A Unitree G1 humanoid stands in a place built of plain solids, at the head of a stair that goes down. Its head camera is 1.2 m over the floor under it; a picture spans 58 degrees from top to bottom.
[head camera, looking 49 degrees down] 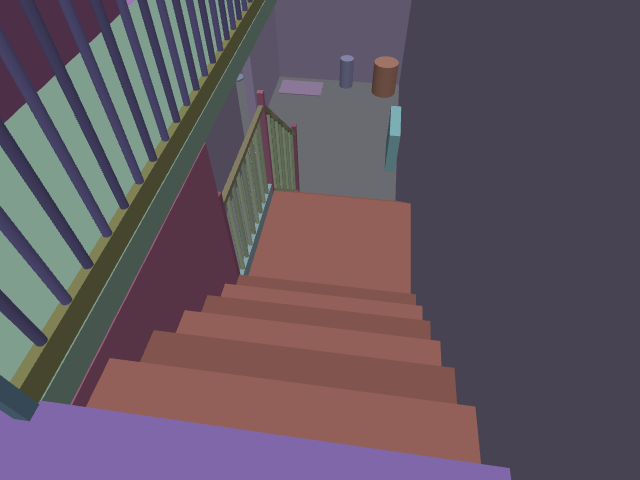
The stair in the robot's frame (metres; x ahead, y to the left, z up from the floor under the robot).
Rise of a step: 0.22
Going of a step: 0.24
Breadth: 1.26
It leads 8 degrees to the right of straight ahead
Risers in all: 7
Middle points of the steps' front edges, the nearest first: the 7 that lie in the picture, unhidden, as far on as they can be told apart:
0.37 0.15 0.00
0.60 0.12 -0.22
0.83 0.08 -0.44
1.07 0.05 -0.66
1.30 0.02 -0.87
1.53 -0.01 -1.09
1.77 -0.04 -1.31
